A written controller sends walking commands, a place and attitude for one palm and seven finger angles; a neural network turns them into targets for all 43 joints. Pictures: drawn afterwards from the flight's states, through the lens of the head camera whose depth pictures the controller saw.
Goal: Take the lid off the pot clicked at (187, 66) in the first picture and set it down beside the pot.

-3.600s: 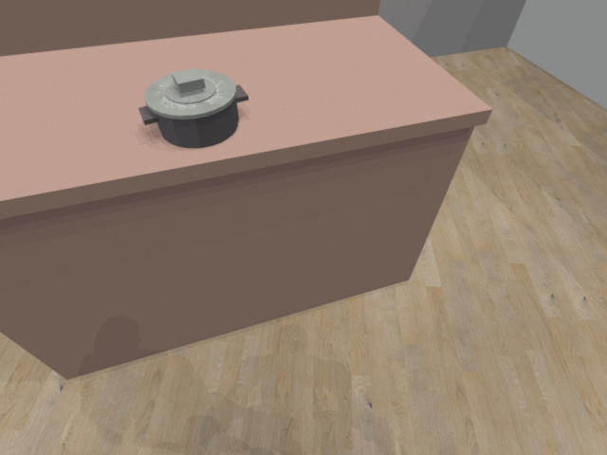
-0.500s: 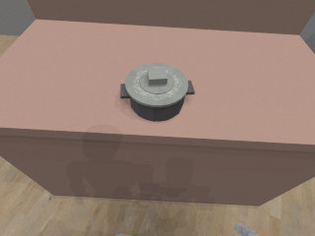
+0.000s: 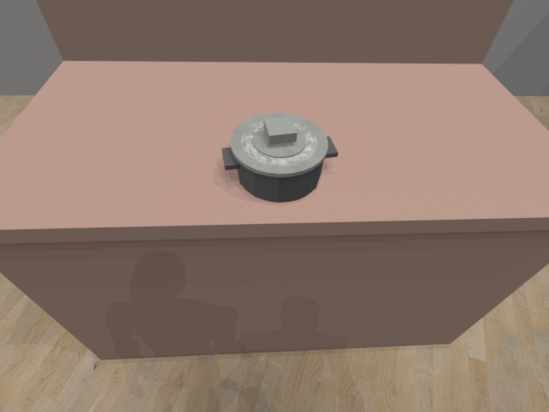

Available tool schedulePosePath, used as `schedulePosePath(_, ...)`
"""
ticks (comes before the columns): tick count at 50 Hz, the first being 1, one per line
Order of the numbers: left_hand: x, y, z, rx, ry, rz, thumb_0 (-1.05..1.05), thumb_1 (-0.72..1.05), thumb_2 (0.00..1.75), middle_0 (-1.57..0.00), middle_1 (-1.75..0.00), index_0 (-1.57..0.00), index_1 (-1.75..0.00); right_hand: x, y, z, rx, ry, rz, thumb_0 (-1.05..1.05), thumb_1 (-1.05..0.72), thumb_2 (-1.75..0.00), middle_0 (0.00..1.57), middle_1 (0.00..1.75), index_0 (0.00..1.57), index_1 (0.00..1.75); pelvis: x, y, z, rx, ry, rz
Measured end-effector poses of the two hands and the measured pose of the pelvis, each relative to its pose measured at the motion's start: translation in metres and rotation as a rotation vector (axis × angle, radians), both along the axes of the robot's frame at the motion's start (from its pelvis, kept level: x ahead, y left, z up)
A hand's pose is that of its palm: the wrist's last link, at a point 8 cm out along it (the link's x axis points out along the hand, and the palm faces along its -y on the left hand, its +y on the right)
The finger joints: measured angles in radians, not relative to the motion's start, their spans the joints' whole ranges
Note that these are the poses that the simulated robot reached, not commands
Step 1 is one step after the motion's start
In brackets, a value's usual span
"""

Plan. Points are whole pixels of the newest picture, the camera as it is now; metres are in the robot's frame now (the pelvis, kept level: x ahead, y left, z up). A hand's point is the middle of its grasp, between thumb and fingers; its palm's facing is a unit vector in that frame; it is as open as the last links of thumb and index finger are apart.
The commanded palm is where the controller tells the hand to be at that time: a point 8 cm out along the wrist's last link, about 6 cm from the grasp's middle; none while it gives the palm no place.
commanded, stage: come to a stop and stand still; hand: left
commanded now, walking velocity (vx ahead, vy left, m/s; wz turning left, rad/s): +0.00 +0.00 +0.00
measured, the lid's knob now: (279, 130) +0.55 +0.02 +0.12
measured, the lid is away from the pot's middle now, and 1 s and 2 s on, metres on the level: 0.00 0.00 0.00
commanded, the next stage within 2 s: look again from close up in 0.46 s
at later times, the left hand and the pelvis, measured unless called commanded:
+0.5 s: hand out of the picture -0.08 +0.15 -0.18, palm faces +0.06 -0.99 -0.15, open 7.4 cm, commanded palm none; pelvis -0.03 -0.01 +0.00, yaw +1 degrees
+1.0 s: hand out of the picture +0.01 +0.18 -0.19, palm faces +0.03 -0.98 -0.19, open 7.4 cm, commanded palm none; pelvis +0.00 +0.00 -0.01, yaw +0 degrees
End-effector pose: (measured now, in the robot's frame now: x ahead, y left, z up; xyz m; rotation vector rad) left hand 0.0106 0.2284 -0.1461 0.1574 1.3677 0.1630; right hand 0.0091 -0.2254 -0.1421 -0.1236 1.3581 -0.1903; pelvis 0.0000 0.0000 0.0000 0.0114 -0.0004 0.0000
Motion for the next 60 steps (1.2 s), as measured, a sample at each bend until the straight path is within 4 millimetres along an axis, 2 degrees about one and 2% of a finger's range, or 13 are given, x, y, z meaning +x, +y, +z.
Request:
schedulePosePath(7, -0.021, -0.013, -0.002, -0.022, 0.005, 0.0, 0.0, 0.91, 0.9, -0.19, -0.29, -0.2, -0.3, -0.048, 0.005, -0.003, 0.027, 0.076, -0.029, 0.01, -0.92, -0.9, 0.2, 0.3, 0.2, 0.3, -0.011, -0.003, 0.001, -0.011, -0.033, 0.005)
schedulePosePath(14, -0.048, -0.024, -0.007, -0.052, 0.04, 0.015, 0.0, 0.91, 0.9, -0.19, -0.29, -0.2, -0.3, -0.071, 0.008, -0.001, 0.028, 0.124, -0.036, 0.01, -0.91, -0.9, 0.2, 0.3, 0.2, 0.3, -0.022, -0.006, 0.0, -0.016, -0.03, 0.01)
schedulePosePath(21, -0.079, -0.03, -0.007, -0.065, 0.107, 0.043, 0.0, 0.91, 0.9, -0.19, -0.29, -0.2, -0.3, -0.071, 0.01, -0.001, 0.028, 0.125, -0.029, 0.01, -0.91, -0.9, 0.19, 0.3, 0.2, 0.3, -0.026, -0.006, 0.0, -0.017, -0.016, 0.013)
schedulePosePath(26, -0.096, -0.033, -0.005, -0.066, 0.146, 0.062, 0.0, 0.91, 0.9, -0.19, -0.29, -0.2, -0.3, -0.057, 0.011, -0.002, 0.032, 0.098, -0.017, 0.01, -0.91, -0.9, 0.19, 0.3, 0.2, 0.3, -0.025, -0.006, 0.0, -0.017, -0.01, 0.013)
schedulePosePath(30, -0.101, -0.034, -0.005, -0.058, 0.152, 0.054, 0.0, 0.91, 0.9, -0.19, -0.29, -0.2, -0.3, -0.046, 0.008, -0.004, 0.023, 0.077, 0.017, 0.02, -0.93, -0.9, 0.2, 0.3, 0.2, 0.3, -0.025, -0.005, -0.002, -0.031, -0.006, 0.02)
schedulePosePath(36, -0.086, -0.021, -0.007, -0.03, 0.105, 0.05, 0.0, 0.91, 0.9, -0.2, -0.29, -0.2, -0.3, -0.021, 0.002, -0.012, 0.014, -0.004, 0.031, 0.02, -0.93, -0.9, 0.19, 0.3, 0.2, 0.3, -0.018, 0.001, -0.01, -0.04, 0.001, 0.028)
schedulePosePath(43, -0.042, -0.007, -0.01, -0.005, 0.009, 0.028, 0.0, 0.91, 0.9, -0.19, -0.29, -0.2, -0.3, 0.007, 0.001, -0.01, -0.002, -0.075, 0.035, 0.02, -0.94, -0.9, 0.19, 0.3, 0.2, 0.3, -0.005, 0.004, -0.012, -0.027, 0.002, 0.015)
schedulePosePath(50, -0.004, -0.004, -0.011, -0.014, -0.056, -0.004, 0.0, 0.91, 0.9, -0.19, -0.29, -0.2, -0.3, 0.029, 0.0, -0.001, -0.018, -0.104, 0.043, 0.01, -0.94, -0.9, 0.2, 0.3, 0.2, 0.3, 0.004, 0.003, -0.01, -0.022, 0.009, 0.002)
schedulePosePath(55, 0.009, -0.005, -0.013, -0.027, -0.064, -0.017, 0.0, 0.91, 0.9, -0.19, -0.29, -0.2, -0.3, 0.038, 0.0, 0.004, -0.029, -0.109, 0.044, 0.01, -0.93, -0.9, 0.2, 0.3, 0.2, 0.3, 0.008, 0.002, -0.009, -0.021, 0.009, -0.002)
schedulePosePath(60, 0.012, -0.005, -0.014, -0.034, -0.054, -0.02, 0.0, 0.91, 0.9, -0.19, -0.29, -0.2, -0.3, 0.042, 0.0, 0.006, -0.034, -0.102, 0.043, 0.01, -0.92, -0.9, 0.2, 0.3, 0.2, 0.3, 0.011, 0.002, -0.008, -0.022, 0.007, -0.004)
